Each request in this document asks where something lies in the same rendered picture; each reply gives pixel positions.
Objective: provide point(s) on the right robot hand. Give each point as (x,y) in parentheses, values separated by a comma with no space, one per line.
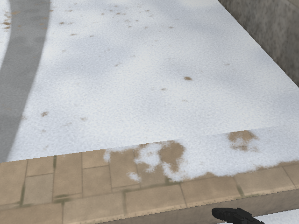
(234,215)

